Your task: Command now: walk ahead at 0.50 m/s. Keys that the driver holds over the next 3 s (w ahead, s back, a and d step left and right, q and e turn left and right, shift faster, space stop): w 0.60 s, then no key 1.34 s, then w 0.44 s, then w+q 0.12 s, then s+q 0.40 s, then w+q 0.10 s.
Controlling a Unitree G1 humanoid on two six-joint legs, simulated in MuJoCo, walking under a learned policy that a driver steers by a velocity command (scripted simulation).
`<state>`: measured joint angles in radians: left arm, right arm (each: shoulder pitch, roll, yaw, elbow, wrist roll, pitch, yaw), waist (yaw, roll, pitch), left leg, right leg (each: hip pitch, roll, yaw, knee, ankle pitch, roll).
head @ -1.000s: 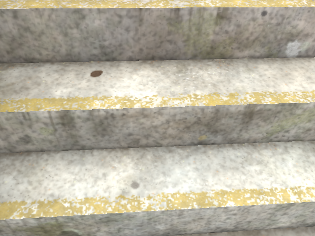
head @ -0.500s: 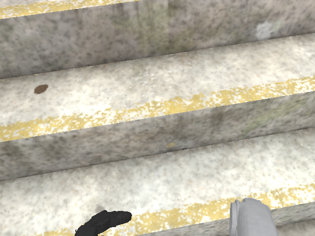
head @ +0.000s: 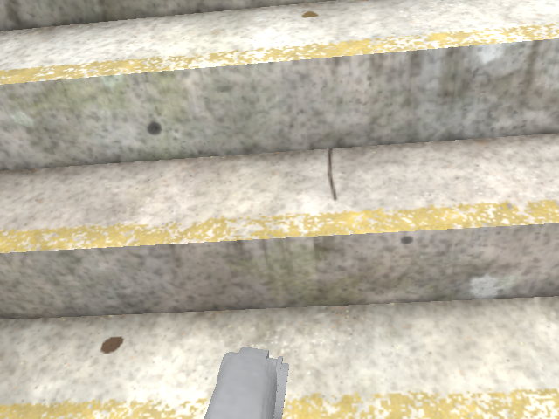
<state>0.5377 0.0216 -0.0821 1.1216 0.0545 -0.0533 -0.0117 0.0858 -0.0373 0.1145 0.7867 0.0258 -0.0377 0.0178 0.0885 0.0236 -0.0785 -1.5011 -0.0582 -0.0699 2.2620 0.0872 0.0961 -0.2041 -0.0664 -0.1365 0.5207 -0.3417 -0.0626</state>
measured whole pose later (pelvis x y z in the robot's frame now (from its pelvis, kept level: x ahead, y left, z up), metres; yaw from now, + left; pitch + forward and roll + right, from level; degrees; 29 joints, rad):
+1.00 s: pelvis +0.45 -0.05 +0.38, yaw +0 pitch +2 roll +0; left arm 0.35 0.11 -0.07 1.17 0.08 -0.02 -0.04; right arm 0.13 -0.13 0.05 0.88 -0.01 -0.04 -0.02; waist -0.01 0.05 -0.12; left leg -1.06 -0.03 -0.18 1.88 0.05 0.09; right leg -0.39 -0.03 -0.12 0.64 -0.29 -0.05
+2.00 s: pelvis +0.49 -0.02 +0.40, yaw -1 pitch +2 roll +0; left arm 0.27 0.15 0.01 1.05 0.02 0.03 0.04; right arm 0.33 -0.15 -0.01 1.13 -0.02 0.03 -0.05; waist 0.00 0.00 -0.03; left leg -0.24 0.07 0.09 0.48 -0.29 0.00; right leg -0.31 -0.01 -0.04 0.48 -0.23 -0.04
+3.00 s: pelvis +0.65 -0.14 +0.56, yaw +15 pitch +2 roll -3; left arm 0.01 0.20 -0.02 0.54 0.03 -0.03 0.02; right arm 0.20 -0.25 0.00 0.69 0.00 0.04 -0.02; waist 0.02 0.00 -0.04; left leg -0.58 -0.09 -0.10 0.86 -0.30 0.08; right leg -0.88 0.01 0.10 1.93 -0.05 0.00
